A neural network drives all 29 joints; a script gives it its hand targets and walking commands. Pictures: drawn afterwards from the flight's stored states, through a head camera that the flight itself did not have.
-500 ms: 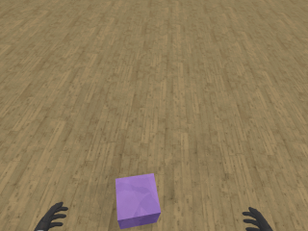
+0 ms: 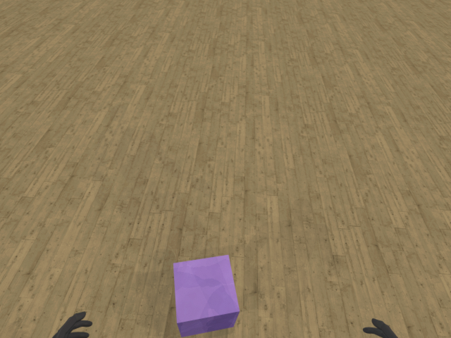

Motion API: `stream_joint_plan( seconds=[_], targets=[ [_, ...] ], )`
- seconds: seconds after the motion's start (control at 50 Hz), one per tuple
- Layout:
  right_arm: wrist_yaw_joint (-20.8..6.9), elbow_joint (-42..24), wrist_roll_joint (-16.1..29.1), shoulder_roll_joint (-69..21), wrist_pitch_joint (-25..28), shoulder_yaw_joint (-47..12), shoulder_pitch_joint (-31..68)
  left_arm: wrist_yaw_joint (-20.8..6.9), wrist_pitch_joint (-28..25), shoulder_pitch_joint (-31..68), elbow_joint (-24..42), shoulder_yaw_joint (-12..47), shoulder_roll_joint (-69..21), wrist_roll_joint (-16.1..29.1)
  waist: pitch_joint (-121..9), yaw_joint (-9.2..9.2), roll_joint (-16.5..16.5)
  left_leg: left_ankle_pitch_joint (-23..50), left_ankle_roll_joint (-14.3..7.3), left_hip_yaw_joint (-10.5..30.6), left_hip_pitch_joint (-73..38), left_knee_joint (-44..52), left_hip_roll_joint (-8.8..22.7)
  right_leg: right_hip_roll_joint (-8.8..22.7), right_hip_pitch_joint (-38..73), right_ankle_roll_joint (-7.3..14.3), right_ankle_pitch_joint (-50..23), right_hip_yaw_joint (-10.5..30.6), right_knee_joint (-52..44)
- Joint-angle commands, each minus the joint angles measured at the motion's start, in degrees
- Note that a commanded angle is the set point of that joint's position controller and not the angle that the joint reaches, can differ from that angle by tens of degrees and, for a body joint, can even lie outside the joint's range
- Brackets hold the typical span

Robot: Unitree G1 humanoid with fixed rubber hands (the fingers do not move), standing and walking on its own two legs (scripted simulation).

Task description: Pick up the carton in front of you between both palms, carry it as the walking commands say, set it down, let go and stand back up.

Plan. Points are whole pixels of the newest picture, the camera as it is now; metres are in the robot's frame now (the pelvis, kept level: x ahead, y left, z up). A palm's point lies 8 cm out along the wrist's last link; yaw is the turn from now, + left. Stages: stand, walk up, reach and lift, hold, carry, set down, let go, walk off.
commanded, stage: stand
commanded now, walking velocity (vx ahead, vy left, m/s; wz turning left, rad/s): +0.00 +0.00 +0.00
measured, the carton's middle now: (204, 296) +0.36 +0.06 -0.65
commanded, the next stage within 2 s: none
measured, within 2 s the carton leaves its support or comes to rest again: neither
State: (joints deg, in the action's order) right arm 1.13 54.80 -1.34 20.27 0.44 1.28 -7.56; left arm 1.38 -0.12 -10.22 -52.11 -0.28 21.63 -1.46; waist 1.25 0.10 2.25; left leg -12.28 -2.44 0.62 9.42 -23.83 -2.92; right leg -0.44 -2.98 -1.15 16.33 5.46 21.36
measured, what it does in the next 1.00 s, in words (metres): stands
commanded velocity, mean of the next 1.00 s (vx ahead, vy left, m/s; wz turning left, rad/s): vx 0.00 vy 0.00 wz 0.00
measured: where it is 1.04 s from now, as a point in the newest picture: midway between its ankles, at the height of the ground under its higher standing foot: outside the picture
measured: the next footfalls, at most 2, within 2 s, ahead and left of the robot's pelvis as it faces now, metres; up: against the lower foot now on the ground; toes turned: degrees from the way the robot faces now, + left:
none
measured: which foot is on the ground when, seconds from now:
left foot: down 0.00-1.00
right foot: down 0.00-1.00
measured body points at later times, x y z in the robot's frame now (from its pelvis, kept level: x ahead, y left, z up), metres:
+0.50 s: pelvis -0.01 +0.00 +0.00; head -0.01 +0.01 +0.45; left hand +0.08 +0.31 -0.12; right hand +0.09 -0.32 -0.10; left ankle +0.01 +0.09 -0.74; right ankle -0.05 -0.14 -0.74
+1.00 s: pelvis -0.01 +0.00 +0.00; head -0.01 +0.01 +0.45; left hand +0.08 +0.31 -0.12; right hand +0.09 -0.32 -0.10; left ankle +0.01 +0.09 -0.74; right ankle -0.05 -0.14 -0.74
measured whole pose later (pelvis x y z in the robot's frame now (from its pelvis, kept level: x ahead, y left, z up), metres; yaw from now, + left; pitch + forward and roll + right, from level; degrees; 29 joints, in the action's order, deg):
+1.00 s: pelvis -0.01 +0.00 +0.00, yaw +1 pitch -3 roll +0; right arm 0.6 60.8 -0.5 22.1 0.7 0.0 -5.6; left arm 0.8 -0.6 -8.6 -58.2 0.4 22.9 -0.9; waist 2.2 0.2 1.5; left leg -9.4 -2.1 1.7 8.6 -20.6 -2.8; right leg -0.5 -1.9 -0.8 13.8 4.5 18.2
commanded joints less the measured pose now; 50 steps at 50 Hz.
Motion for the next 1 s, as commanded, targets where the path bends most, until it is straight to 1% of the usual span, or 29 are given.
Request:
stream_joint_plan(
  seconds=[0.0, 0.28, 0.98],
  targets=[
    [0.17, -1.92, 0.11, 9.98, 0.63, 1.85, 2.34, 0.14, -0.66, 1.49, 2.05, -1.65, 8.53, 0.03, -1.2, 0.05, -2.13, 10.55, 0.71, 7.56, -4.04, 4.01, 8.13, 5.33, -4.93, 1.53, -9.28, 3.08, -3.46],
    [-0.04, 0.95, 0.49, 10.98, 0.67, 1.34, 2.93, -0.06, -0.79, 1.89, -0.78, -1.27, 9.39, 0.21, -0.66, 0.05, -2.12, 8.89, 0.58, 8.17, -4.17, 5.28, 8.38, 5.66, -4.96, 1.91, -7.85, 3.17, -4.87],
    [-0.26, 3.74, 0.89, 12.31, 0.82, 0.53, 3.96, -0.35, -0.99, 2.74, -3.88, -0.99, 10.47, 0.57, -1.03, 0.21, -2.21, 11.35, 0.46, 8.64, -4.89, 5.88, 8.73, 6.23, -3.79, 2.24, -9.08, 2.85, -6.18]
  ],
)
